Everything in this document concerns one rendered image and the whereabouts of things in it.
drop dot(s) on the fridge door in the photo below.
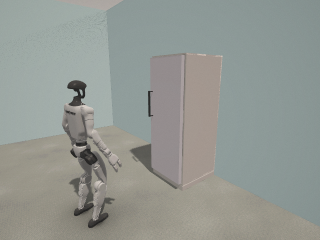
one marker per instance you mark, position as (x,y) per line
(167,106)

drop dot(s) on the humanoid robot head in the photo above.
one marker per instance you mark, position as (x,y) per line
(77,85)

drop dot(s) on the robot left upper arm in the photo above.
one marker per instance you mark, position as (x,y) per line
(65,120)

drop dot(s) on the handle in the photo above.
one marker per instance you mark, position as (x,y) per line
(149,103)

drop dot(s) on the robot right upper arm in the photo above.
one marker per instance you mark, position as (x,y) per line
(88,114)

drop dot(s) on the robot right forearm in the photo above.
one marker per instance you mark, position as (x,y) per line
(100,144)

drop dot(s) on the robot torso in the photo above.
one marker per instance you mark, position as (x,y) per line
(77,128)

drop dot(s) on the robot left forearm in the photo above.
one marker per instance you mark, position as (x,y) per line
(68,133)

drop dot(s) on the right robot hand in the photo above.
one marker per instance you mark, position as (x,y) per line
(113,159)

